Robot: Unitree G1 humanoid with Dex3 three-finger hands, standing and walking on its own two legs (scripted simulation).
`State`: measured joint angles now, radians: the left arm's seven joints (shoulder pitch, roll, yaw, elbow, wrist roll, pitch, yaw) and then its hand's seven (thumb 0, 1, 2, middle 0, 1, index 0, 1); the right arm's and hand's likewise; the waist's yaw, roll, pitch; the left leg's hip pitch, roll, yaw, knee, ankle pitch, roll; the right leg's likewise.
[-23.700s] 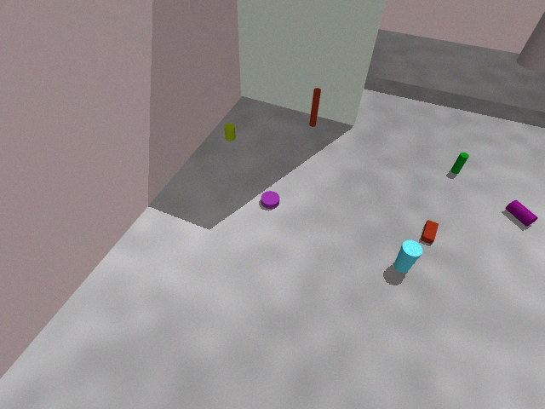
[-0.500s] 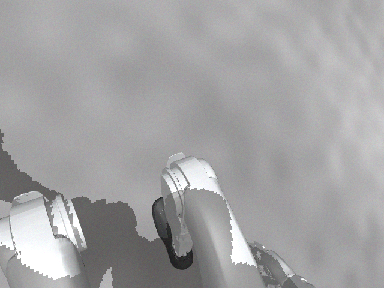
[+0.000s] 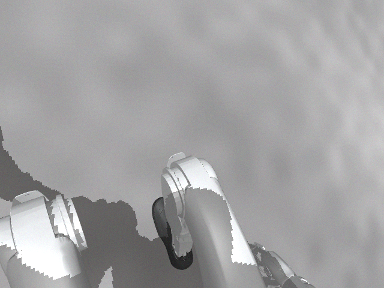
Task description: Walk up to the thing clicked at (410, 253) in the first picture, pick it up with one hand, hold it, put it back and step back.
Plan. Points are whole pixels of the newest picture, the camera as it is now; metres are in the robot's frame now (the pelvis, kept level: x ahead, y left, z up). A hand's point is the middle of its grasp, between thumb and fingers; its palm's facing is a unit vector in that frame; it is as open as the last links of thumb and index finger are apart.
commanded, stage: close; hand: left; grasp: from above
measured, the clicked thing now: out of the picture +0.48 +0.39 -0.25
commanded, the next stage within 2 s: go down in 0.68 s
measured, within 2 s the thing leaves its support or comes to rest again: neither
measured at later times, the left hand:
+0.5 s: hand out of the picture +0.46 +0.38 -0.20, palm faces -0.43 -0.12 -0.90, open 10.7 cm
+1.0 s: hand out of the picture +0.46 +0.38 -0.20, palm faces -0.44 -0.12 -0.89, open 12.6 cm
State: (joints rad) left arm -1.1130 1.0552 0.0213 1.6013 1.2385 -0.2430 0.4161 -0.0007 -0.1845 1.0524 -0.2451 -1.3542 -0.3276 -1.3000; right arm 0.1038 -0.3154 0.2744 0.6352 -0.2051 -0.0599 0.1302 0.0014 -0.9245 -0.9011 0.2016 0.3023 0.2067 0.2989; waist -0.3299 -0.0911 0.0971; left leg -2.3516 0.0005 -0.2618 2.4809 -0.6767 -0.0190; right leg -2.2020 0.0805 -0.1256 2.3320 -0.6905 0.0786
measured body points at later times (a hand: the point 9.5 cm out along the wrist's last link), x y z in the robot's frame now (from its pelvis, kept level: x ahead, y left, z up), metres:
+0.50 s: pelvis +0.00 +0.00 +0.00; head +0.26 +0.13 +0.34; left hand +0.48 +0.38 -0.14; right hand +0.08 -0.26 -0.07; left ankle +0.07 +0.13 -0.28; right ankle +0.11 -0.13 -0.28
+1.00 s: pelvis +0.00 +0.00 +0.00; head +0.26 +0.13 +0.34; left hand +0.48 +0.38 -0.15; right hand +0.08 -0.26 -0.07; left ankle +0.07 +0.13 -0.28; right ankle +0.11 -0.13 -0.28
